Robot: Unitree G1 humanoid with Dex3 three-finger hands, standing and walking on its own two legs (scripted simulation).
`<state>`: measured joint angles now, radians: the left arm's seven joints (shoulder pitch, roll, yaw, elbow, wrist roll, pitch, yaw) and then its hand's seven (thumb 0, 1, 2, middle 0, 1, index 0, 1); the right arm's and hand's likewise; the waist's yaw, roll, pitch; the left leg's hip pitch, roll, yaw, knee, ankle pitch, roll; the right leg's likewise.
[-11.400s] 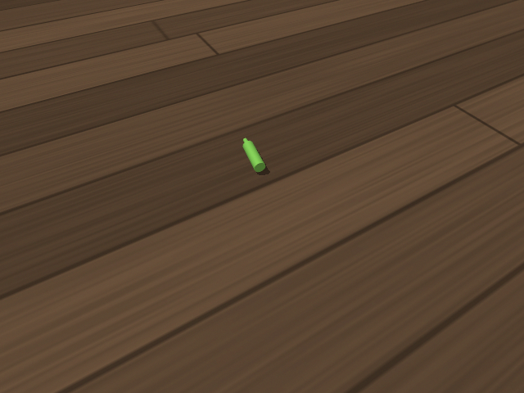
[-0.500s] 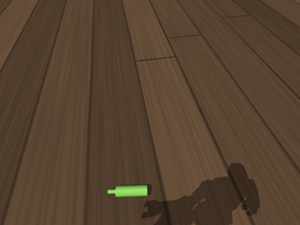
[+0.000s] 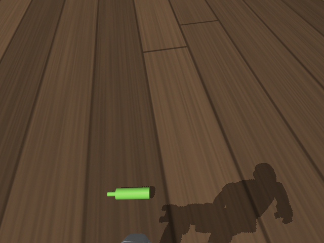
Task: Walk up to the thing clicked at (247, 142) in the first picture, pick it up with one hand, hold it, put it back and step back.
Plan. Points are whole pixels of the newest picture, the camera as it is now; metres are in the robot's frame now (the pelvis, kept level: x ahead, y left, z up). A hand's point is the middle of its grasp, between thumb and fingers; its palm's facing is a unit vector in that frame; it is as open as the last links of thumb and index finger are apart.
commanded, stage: walk up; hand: left
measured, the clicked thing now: (128, 193) +0.44 +0.25 -0.73
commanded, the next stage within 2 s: stand in 1.16 s
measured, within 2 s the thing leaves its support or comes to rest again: neither
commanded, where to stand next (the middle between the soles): +0.03 +0.02 m, yaw +1 degrees
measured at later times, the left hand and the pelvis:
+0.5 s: hand out of the picture +0.09 +0.27 -0.13, palm faces +0.07 -0.92 -0.39, open 7.4 cm; pelvis +0.01 +0.00 +0.01, yaw +2 degrees
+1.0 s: hand out of the picture +0.07 +0.27 -0.14, palm faces +0.02 -0.94 -0.35, open 7.4 cm; pelvis +0.01 +0.02 +0.02, yaw +1 degrees
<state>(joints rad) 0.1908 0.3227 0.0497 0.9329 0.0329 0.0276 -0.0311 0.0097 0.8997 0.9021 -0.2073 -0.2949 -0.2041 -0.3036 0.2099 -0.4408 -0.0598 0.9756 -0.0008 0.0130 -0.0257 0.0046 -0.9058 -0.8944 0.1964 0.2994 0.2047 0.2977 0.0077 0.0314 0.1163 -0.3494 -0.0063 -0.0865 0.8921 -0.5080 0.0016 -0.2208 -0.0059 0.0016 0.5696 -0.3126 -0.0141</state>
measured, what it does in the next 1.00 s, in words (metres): steps on the spot: left foot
